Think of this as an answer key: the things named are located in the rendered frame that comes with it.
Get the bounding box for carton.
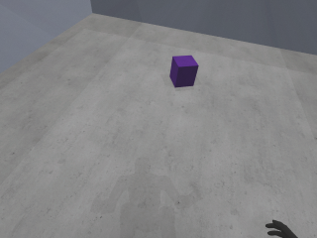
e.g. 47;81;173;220
169;56;199;88

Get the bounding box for robot right hand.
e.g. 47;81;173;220
265;220;298;238

